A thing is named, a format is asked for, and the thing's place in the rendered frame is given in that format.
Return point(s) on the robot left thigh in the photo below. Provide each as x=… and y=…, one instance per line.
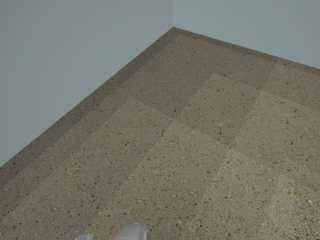
x=131, y=231

